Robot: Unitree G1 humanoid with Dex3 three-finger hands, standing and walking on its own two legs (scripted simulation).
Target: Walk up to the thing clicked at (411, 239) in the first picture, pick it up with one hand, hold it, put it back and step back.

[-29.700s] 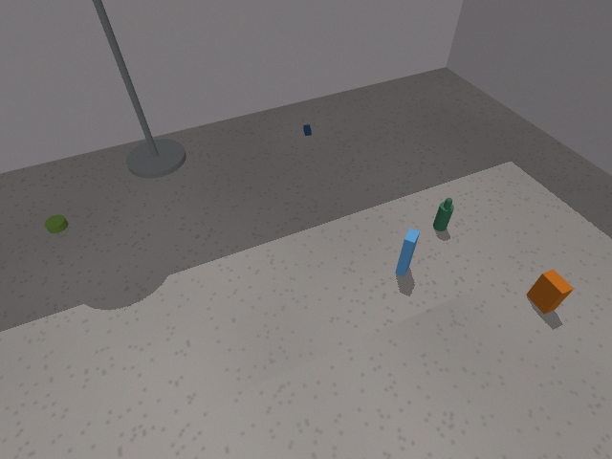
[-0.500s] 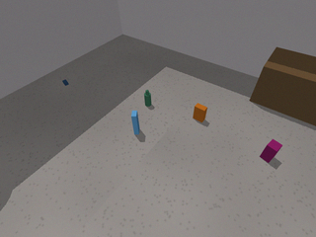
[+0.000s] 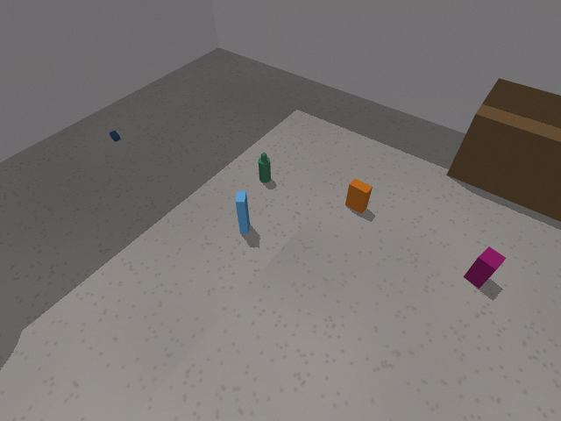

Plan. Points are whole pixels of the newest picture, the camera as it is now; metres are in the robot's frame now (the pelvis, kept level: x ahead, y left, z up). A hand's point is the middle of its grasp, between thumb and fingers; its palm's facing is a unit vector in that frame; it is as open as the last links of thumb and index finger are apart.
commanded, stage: step back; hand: left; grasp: from the side
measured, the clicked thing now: (243, 213) +1.04 +0.20 -0.67
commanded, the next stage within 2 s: stand in 0.16 s
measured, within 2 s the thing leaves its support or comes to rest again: neither
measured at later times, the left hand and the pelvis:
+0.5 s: hand out of the picture +0.09 +0.24 -0.14, palm faces -0.04 -0.94 -0.33, open 7.4 cm; pelvis -0.01 -0.01 +0.01, yaw +0 degrees
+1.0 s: hand out of the picture +0.06 +0.24 -0.14, palm faces -0.04 -0.94 -0.35, open 7.4 cm; pelvis -0.01 -0.02 +0.01, yaw +0 degrees
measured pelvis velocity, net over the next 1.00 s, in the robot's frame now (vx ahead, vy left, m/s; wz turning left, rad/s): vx -0.01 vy -0.02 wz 0.00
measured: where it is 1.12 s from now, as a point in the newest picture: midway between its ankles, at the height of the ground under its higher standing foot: outside the picture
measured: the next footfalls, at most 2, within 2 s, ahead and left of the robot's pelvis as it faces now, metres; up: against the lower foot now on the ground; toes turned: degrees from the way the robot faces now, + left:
none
